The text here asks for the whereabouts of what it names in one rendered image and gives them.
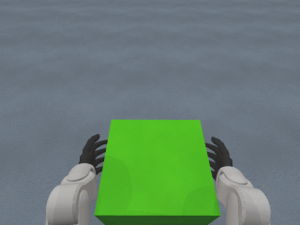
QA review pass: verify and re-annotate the right robot hand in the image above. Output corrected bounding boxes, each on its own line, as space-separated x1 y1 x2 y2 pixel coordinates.
205 137 233 181

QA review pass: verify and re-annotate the right robot forearm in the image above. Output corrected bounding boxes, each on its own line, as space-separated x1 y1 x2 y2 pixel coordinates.
216 166 272 225

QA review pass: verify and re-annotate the carton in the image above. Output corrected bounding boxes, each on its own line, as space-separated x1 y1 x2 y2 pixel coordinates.
94 119 221 225

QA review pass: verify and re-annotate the left robot hand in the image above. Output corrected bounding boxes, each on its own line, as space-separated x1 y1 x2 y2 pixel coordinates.
79 134 108 175

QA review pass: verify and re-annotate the left robot forearm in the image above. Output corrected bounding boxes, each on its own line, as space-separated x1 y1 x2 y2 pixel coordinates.
45 163 98 225

